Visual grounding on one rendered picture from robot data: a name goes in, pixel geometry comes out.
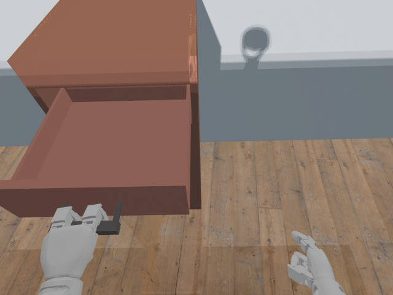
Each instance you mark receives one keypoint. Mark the robot left forearm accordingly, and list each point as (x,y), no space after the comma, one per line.
(62,286)

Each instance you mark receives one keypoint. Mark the robot right hand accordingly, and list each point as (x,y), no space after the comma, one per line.
(304,270)

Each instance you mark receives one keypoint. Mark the robot left hand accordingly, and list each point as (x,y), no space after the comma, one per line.
(66,250)

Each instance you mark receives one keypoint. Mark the robot right forearm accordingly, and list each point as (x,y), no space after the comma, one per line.
(327,286)

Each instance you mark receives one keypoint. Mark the handle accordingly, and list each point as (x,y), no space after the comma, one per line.
(105,227)

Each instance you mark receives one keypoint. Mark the cabinet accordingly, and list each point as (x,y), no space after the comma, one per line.
(111,43)

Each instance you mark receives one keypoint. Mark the drawer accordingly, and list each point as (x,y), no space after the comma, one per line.
(128,144)

